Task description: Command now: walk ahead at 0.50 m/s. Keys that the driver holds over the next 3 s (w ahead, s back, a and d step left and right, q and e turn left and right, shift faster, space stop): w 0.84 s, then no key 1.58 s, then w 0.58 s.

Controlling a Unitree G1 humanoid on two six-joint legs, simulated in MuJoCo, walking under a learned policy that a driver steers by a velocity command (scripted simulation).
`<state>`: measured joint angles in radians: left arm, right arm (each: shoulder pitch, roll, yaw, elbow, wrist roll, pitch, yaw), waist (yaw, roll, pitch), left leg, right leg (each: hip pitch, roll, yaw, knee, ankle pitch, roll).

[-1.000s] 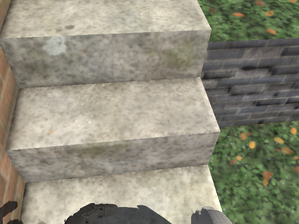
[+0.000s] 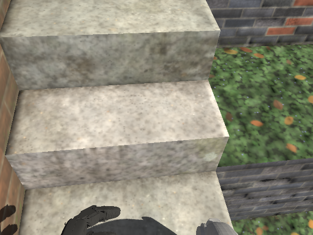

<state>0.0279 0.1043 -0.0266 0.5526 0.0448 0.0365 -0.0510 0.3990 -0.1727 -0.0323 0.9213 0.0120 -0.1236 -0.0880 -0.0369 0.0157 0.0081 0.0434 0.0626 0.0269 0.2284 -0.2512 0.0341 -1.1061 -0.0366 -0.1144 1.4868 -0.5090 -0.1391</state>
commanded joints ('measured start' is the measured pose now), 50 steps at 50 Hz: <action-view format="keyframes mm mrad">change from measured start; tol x32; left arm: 1 206 49 35 -8 -11 -9 6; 36 416 156 47 329 -91 -86 39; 50 -59 47 28 3 -4 5 11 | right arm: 1 65 -251 -56 -48 35 -22 9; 24 -564 50 39 -527 11 135 44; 29 158 -255 -52 -205 -42 98 16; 36 -256 40 44 -101 -60 77 239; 50 48 -55 5 -9 20 -22 6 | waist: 1 128 168 -292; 4 321 -209 -351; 16 24 -77 151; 28 -159 -262 -355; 31 -193 355 -162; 50 81 62 109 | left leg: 1 -107 241 5 248 1763 166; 6 -862 -189 -279 1985 291 43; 16 -1384 -161 -196 2349 -64 43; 23 -1329 -22 2 1893 -163 38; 27 -442 -123 95 1008 -222 78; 30 -223 174 -1160 -143 -904 53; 34 -562 97 -535 398 -372 269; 50 -255 164 -103 -26 -115 147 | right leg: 1 666 139 -103 -264 -22 -77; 3 1109 43 228 -518 -86 -133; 5 850 -243 1044 -1144 -583 -228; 12 527 -238 363 -1145 -73 -5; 25 843 -238 -29 -1515 586 -26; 28 1031 -214 6 -935 1645 -10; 30 556 128 301 -114 430 113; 32 95 147 562 480 769 -68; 44 -516 58 293 836 304 -19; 50 -326 -33 103 542 280 102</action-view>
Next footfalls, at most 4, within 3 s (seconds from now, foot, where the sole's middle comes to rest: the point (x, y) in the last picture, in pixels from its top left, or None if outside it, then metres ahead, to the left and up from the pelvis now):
0.02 right None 0.23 -0.13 -0.60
0.56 left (82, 223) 0.41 0.22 -0.40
1.14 right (183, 104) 0.71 -0.09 -0.21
1.66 left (98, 110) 0.68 0.17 -0.21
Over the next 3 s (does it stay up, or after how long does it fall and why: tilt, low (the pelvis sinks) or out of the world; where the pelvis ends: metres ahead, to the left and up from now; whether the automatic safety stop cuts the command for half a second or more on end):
stays up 0.71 0.06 0.56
